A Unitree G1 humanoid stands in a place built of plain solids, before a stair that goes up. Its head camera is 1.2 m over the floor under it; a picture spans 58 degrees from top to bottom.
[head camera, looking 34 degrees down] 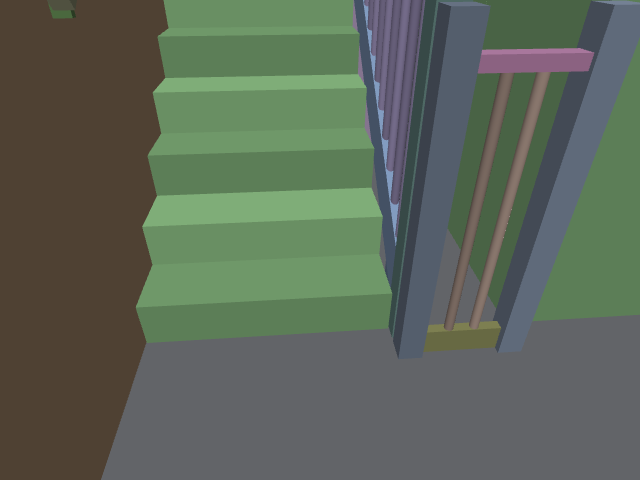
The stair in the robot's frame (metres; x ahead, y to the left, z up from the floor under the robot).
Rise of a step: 0.18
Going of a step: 0.24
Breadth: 0.90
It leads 5 degrees to the left of straight ahead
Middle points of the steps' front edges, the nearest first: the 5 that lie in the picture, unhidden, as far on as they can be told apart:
1.14 0.19 0.18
1.38 0.21 0.35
1.62 0.23 0.53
1.87 0.25 0.70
2.11 0.27 0.88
